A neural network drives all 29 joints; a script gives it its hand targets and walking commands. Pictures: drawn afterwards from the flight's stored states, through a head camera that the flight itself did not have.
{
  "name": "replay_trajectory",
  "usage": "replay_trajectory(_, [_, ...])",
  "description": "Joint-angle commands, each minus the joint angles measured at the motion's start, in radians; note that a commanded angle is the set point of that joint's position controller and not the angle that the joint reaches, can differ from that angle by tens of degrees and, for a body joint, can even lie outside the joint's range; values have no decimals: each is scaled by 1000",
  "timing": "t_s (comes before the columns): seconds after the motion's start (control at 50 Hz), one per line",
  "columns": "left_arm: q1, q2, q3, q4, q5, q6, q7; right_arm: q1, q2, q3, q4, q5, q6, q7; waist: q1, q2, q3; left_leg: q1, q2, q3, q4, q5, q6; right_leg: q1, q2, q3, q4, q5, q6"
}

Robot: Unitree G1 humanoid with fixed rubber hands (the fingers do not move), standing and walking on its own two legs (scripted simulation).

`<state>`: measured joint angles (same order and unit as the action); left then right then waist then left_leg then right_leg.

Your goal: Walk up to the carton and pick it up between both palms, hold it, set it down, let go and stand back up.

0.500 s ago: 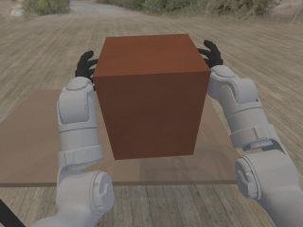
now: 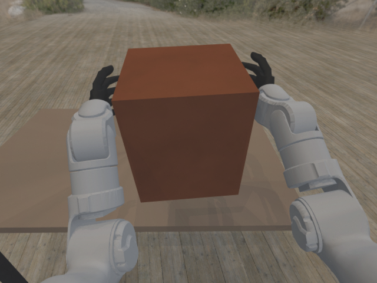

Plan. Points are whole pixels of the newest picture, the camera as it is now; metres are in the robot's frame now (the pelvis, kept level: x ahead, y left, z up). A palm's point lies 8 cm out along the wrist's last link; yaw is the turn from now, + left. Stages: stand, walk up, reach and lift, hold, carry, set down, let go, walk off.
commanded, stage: hold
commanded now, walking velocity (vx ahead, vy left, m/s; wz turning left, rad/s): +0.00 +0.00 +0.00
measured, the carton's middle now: (184, 123) +0.38 +0.01 +0.22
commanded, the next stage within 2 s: set down in 0.58 s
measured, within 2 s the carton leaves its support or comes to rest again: neither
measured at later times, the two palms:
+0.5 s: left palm (102, 107) +0.35 +0.16 +0.28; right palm (263, 92) +0.37 -0.14 +0.30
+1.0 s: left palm (105, 99) +0.37 +0.16 +0.29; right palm (260, 95) +0.38 -0.14 +0.28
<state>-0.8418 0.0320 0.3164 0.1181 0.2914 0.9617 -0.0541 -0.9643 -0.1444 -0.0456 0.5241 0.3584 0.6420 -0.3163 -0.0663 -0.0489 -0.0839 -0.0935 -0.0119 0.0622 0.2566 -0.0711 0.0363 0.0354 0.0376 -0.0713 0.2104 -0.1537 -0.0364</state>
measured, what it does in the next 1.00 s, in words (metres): stands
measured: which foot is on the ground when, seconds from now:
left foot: down 0.00-1.00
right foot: down 0.00-1.00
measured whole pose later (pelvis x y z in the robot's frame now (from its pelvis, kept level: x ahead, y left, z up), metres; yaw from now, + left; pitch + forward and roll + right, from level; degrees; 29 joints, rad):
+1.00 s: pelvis +0.00 +0.00 +0.00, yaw +1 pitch -8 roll +0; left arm -0.89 0.00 0.39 0.19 0.37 0.72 -0.11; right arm -0.93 -0.05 -0.16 0.54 0.15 0.41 -0.22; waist -0.06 -0.05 0.01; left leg -0.03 -0.02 0.05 0.23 -0.06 0.03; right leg 0.09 0.03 -0.08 0.21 -0.17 -0.04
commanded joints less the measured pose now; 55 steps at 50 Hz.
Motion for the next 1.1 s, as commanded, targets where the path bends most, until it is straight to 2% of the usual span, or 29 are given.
replay_trajectory(0.0, [-593, -395, -352, -192, -167, -61, -114, -561, 324, 213, -202, 95, -16, 54, -4, 79, -295, 267, 22, -65, 18, 184, -65, -83, -16, 31, -46, 151, 48])
replay_trajectory(0.16, [-574, -400, -374, -233, -173, -42, -117, -552, 327, 229, -242, 106, -11, 51, -10, 71, -290, 286, 16, -65, 26, 224, -62, -78, -21, 34, -54, 181, 53])
replay_trajectory(0.6, [-607, -384, -335, -171, -167, -54, -128, -577, 332, 202, -205, 98, -9, 45, -7, 61, -269, 251, 11, -59, 12, 133, -47, -92, -28, 33, -50, 149, 60])
replay_trajectory(0.72, [-636, -357, -300, -172, -123, -116, -144, -608, 312, 136, -223, 14, -88, 64, -20, 67, -240, 283, 6, -50, 2, 80, -43, -112, -19, 5, -51, 100, 62])
replay_trajectory(0.8, [-590, -305, -220, -80, -64, -199, -165, -556, 274, 52, -167, -98, -180, 101, -11, 77, -157, 255, 12, -30, -36, -54, -44, -119, -23, -18, -59, -19, 53])
replay_trajectory(0.86, [-538, -279, -174, -7, -43, -249, -172, -496, 259, 25, -116, -147, -231, 128, -1, 71, -112, 236, 16, -24, -47, -88, -44, -116, -30, -25, -67, -58, 51])
replay_trajectory(0.96, [-447, -288, -183, -7, -31, -295, -166, -422, 260, 31, -126, -196, -304, 161, -10, 41, -110, 312, 16, -38, -29, 24, -45, -87, -22, -27, -88, 42, 47])
replay_trajectory(1.02, [-407, -314, -246, -101, -44, -315, -151, -412, 271, 75, -216, -200, -352, 159, -28, 25, -182, 387, 7, -48, 4, 175, -53, -27, -8, -29, -82, 204, 53])
replay_trajectory(1.08, [-401, -365, -354, -229, -80, -332, -132, -430, 306, 154, -334, -186, -403, 147, -47, 41, -302, 462, 2, -58, 41, 338, -63, 25, -3, -30, -61, 375, 62])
